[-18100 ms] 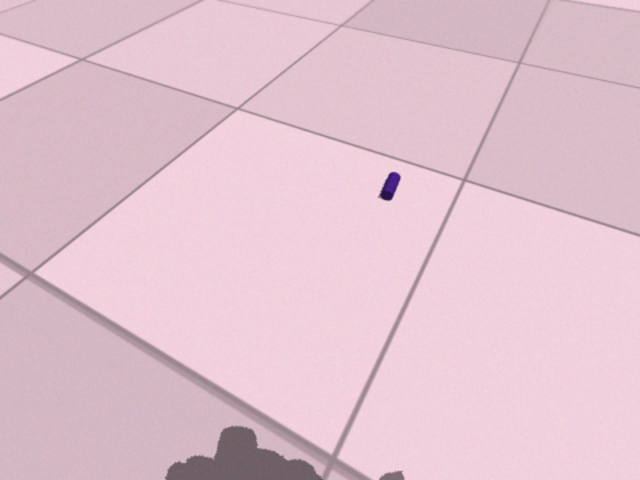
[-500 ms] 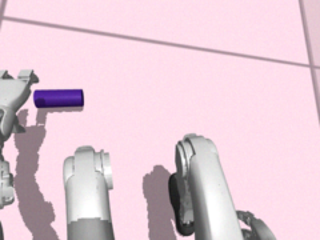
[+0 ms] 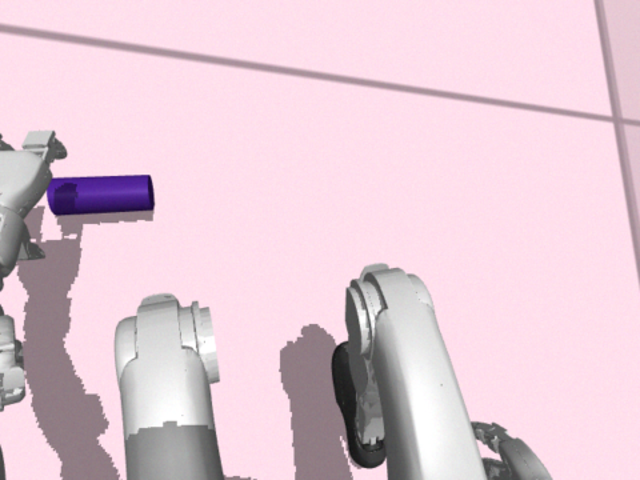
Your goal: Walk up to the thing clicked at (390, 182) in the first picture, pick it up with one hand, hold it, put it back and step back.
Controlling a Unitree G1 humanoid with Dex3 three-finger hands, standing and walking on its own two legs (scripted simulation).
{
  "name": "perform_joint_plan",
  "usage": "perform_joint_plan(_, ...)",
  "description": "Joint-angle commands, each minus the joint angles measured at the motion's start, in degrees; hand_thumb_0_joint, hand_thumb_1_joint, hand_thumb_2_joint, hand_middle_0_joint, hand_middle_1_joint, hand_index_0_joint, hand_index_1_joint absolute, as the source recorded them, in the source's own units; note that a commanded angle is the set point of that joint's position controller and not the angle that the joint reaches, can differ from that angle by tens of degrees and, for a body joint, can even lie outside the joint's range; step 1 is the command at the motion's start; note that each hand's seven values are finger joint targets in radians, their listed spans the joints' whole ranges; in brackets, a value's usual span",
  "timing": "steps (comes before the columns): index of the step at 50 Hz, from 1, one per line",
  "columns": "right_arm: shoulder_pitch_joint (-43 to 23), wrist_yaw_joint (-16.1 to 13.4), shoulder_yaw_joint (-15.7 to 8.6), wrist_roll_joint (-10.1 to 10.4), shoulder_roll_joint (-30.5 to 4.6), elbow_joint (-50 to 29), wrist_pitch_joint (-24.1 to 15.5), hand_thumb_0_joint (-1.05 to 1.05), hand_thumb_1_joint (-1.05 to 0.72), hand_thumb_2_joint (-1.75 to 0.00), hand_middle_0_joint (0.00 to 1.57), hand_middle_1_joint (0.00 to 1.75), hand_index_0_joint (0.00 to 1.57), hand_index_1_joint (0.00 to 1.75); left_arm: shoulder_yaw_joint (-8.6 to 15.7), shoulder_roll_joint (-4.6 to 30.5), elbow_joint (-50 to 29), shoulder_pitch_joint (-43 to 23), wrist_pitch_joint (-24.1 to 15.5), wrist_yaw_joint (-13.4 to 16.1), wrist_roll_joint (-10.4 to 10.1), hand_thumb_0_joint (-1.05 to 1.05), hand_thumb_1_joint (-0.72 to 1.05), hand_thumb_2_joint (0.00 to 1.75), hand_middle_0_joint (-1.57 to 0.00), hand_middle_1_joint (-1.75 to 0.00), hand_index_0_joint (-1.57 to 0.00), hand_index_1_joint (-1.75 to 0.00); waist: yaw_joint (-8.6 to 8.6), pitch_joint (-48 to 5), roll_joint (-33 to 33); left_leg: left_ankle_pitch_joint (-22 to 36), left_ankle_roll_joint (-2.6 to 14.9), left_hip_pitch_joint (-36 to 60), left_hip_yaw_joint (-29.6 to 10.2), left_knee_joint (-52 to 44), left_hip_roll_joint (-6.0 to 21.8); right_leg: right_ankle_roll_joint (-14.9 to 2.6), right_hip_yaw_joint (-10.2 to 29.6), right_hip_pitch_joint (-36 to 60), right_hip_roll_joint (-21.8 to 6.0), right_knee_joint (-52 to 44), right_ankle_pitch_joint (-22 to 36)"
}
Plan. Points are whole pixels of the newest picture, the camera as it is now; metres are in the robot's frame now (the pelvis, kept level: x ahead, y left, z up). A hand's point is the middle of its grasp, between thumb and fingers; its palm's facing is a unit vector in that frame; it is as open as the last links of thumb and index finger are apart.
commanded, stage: rise first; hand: left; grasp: from above
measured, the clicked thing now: (104, 194) +0.49 +0.27 -0.30
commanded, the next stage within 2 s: approach in 1.26 s
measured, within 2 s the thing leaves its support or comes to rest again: neither
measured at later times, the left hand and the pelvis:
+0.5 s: hand (34, 201) +0.45 +0.32 -0.18, palm faces -0.45 -0.05 -0.89, open 13.7 cm; pelvis +0.00 +0.00 -0.01, yaw -1 degrees
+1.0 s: hand (26, 201) +0.45 +0.32 -0.17, palm faces -0.46 -0.04 -0.89, open 13.7 cm; pelvis -0.01 +0.01 +0.00, yaw -1 degrees
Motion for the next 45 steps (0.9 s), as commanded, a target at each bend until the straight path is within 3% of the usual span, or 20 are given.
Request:
perform_joint_plan(1,11.50,-0.71,-3.98,0.00,-14.41,-0.31,0.18,0.00,-0.91,-0.90,0.20,0.30,0.20,0.30,1.30,14.56,-6.10,-16.15,-0.08,2.52,-0.94,0.00,-0.48,0.96,-0.16,-0.90,-0.15,-0.91,0.01,-37.76,17.54,13.09,4.26,31.30,8.19,-13.75,-0.33,-5.51,-7.34,16.67,0.71,-12.79,15.07)
perform_joint_plan(4,11.52,-0.72,-3.61,-0.30,-14.75,-0.43,0.07,0.00,-0.91,-0.90,0.20,0.30,0.20,0.30,1.81,15.80,-7.36,-18.01,-0.24,2.98,-0.70,0.00,-0.47,0.96,-0.16,-0.90,-0.15,-0.91,-0.40,-38.86,18.79,14.03,4.34,32.05,8.03,-13.34,-0.29,-5.26,-7.44,17.16,0.71,-12.52,15.99)
perform_joint_plan(7,11.51,-0.57,-3.45,-0.26,-14.76,-0.42,-0.02,0.00,-0.91,-0.90,0.20,0.30,0.20,0.30,0.80,15.11,-4.88,-18.03,0.12,3.07,-0.22,0.00,-0.45,0.94,-0.17,-0.89,-0.16,-0.90,-1.30,-37.30,17.42,12.62,4.50,30.64,8.00,-13.03,-0.25,-5.31,-7.46,16.49,0.80,-12.74,15.16)
perform_joint_plan(13,11.29,-0.74,-2.70,-0.47,-15.15,-0.83,-0.35,0.00,-0.91,-0.90,0.20,0.30,0.20,0.30,1.37,16.69,-4.66,-19.80,0.22,3.61,-0.01,0.00,-0.46,0.95,-0.16,-0.90,-0.15,-0.91,-1.21,-37.32,19.57,10.69,4.22,30.73,7.83,-13.91,-0.36,-5.43,-7.97,15.34,0.91,-12.40,12.96)
perform_joint_plan(16,11.40,-0.72,-2.35,-0.56,-15.09,-0.73,-0.53,0.00,-0.91,-0.90,0.20,0.30,0.20,0.30,0.30,15.79,-3.68,-19.72,0.52,3.37,0.17,0.00,-0.47,0.96,-0.16,-0.90,-0.15,-0.91,-2.21,-36.48,18.65,10.52,4.32,30.10,7.67,-13.50,-0.41,-5.41,-8.02,15.47,1.07,-12.61,13.13)
perform_joint_plan(19,11.80,-0.86,-2.12,-0.53,-15.36,-0.85,-0.62,0.00,-0.91,-0.90,0.20,0.30,0.20,0.30,1.60,18.62,-5.12,-20.30,0.72,3.55,0.37,0.00,-0.48,0.97,-0.16,-0.91,-0.14,-0.92,-1.27,-38.86,19.95,11.70,4.34,30.51,8.01,-13.05,-0.48,-5.37,-7.58,17.24,0.98,-12.47,14.45)
perform_joint_plan(22,11.80,-0.77,-1.78,-0.64,-15.13,-0.69,-0.75,0.00,-0.91,-0.90,0.20,0.30,0.20,0.30,0.06,16.03,-2.05,-18.97,1.28,3.15,0.03,0.00,-0.47,0.95,-0.17,-0.90,-0.16,-0.92,-2.35,-35.53,18.05,10.39,4.46,28.80,7.93,-13.03,-0.44,-5.35,-7.66,16.10,1.09,-12.88,13.61)
perform_joint_plan(23,11.46,-0.81,-1.70,-0.67,-15.24,-0.89,-0.71,0.00,-0.91,-0.90,0.20,0.30,0.20,0.30,0.07,16.53,-3.04,-19.52,1.20,2.94,-0.11,0.00,-0.47,0.96,-0.17,-0.90,-0.15,-0.91,-2.33,-36.72,18.53,10.57,4.46,28.75,7.96,-12.86,-0.42,-5.25,-7.66,16.88,1.15,-13.09,13.77)
perform_joint_plan(25,12.37,-0.78,-1.73,-0.58,-15.63,-1.04,-0.68,0.00,-0.91,-0.90,0.20,0.30,0.20,0.30,1.80,18.72,-4.65,-18.77,1.35,3.01,-0.18,0.00,-0.47,0.96,-0.16,-0.91,-0.15,-0.92,-1.21,-38.54,20.62,12.81,4.13,31.49,7.74,-13.41,-0.39,-5.35,-7.96,17.08,0.90,-12.08,15.19)
perform_joint_plan(27,11.93,-0.66,-1.84,-0.55,-15.29,-1.07,-0.63,0.00,-0.91,-0.90,0.20,0.30,0.20,0.30,0.15,16.61,-4.14,-19.19,1.49,2.48,-0.17,0.00,-0.47,0.96,-0.16,-0.91,-0.15,-0.92,-2.05,-37.38,20.50,11.51,4.15,30.65,7.68,-13.60,-0.39,-5.55,-8.03,16.03,1.05,-12.36,14.42)
perform_joint_plan(30,11.94,-0.80,-2.14,0.06,-15.54,-1.42,-0.53,0.00,-0.91,-0.90,0.20,0.30,0.20,0.30,0.80,17.22,-5.63,-18.68,1.48,2.21,-0.87,0.00,-0.47,0.96,-0.15,-0.92,-0.14,-0.93,-1.20,-38.50,21.41,11.74,3.92,31.59,7.72,-14.06,-0.40,-5.66,-7.98,16.03,0.99,-12.42,14.40)
perform_joint_plan(32,12.61,-0.64,-2.10,-0.06,-15.38,-1.21,-0.55,0.00,-0.91,-0.90,0.20,0.30,0.20,0.30,0.01,15.75,-5.65,-17.95,1.71,1.89,-0.56,0.00,-0.48,0.97,-0.15,-0.93,-0.14,-0.94,-1.95,-36.98,20.86,12.47,4.03,31.22,7.68,-13.91,-0.35,-5.50,-8.07,16.39,0.95,-12.46,15.34)
perform_joint_plan(34,12.76,-0.67,-2.11,0.29,-15.60,-1.42,-0.49,0.00,-0.91,-0.90,0.20,0.30,0.20,0.30,0.67,17.17,-7.07,-20.08,1.61,1.88,-0.91,0.00,-0.47,0.96,-0.16,-0.91,-0.15,-0.92,-2.00,-37.53,20.13,11.80,4.15,30.57,7.52,-14.08,-0.37,-5.56,-8.08,16.36,0.96,-12.76,14.81)
perform_joint_plan(38,12.48,-0.69,-2.00,0.54,-15.41,-1.50,-0.61,0.00,-0.91,-0.90,0.20,0.30,0.20,0.30,0.05,16.09,-4.92,-18.24,1.58,1.56,-0.80,0.00,-0.47,0.95,-0.16,-0.92,-0.15,-0.93,-1.70,-36.09,19.24,11.23,4.07,30.37,7.52,-14.29,-0.37,-5.68,-8.03,15.66,0.98,-12.95,14.07)
perform_joint_plan(39,12.65,-0.55,-1.96,0.48,-15.51,-1.59,-0.65,0.00,-0.91,-0.90,0.20,0.30,0.20,0.30,0.24,16.45,-4.99,-18.83,1.51,1.46,-0.81,0.00,-0.46,0.95,-0.17,-0.91,-0.16,-0.92,-2.44,-35.61,19.41,10.84,4.12,30.11,7.30,-14.19,-0.38,-5.61,-8.13,15.51,0.92,-12.82,13.80)
perform_joint_plan(41,12.82,-0.68,-2.21,0.48,-15.56,-1.52,-0.77,0.00,-0.91,-0.90,0.20,0.30,0.20,0.30,0.45,16.64,-7.19,-19.39,1.19,1.35,-0.92,0.00,-0.46,0.95,-0.17,-0.90,-0.16,-0.91,-1.47,-37.58,21.11,11.82,3.86,32.20,7.38,-14.70,-0.30,-5.60,-8.10,15.84,0.79,-12.75,14.35)
perform_joint_plan(43,12.72,-0.57,-2.23,0.64,-15.59,-1.73,-0.79,0.00,-0.91,-0.90,0.20,0.30,0.20,0.30,0.55,16.66,-7.00,-19.56,1.27,1.30,-1.04,0.00,-0.46,0.95,-0.17,-0.90,-0.16,-0.91,-1.70,-37.51,21.40,12.17,3.79,32.32,7.34,-14.77,-0.30,-5.66,-8.13,15.70,0.73,-12.56,14.64)
perform_joint_plan(45,12.82,-0.44,-2.08,0.61,-15.15,-1.62,-0.74,0.00,-0.91,-0.90,0.20,0.30,0.20,0.30,-1.32,14.28,-5.42,-18.79,1.26,0.96,-0.61,0.00,-0.46,0.95,-0.18,-0.89,-0.16,-0.91,-2.69,-36.31,20.64,11.51,3.93,31.23,7.33,-14.70,-0.37,-5.63,-8.18,15.84,0.94,-13.11,14.42)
